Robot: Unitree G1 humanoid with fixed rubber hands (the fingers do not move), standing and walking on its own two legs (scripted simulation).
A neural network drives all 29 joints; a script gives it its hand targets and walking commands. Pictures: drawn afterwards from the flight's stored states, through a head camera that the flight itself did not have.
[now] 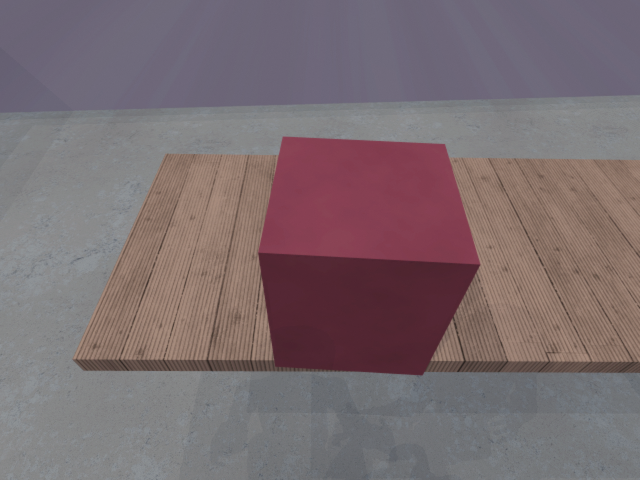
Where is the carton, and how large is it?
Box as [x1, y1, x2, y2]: [258, 137, 479, 374]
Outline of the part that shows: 283,137 258,251 275,366 422,374 479,265 477,254 444,144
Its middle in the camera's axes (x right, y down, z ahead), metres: +0.05 +0.03 +0.52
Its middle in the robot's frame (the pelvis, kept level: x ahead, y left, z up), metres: +0.40 -0.04 +0.07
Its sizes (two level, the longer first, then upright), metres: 0.210 0.200 0.250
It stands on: a table, 0.71 m high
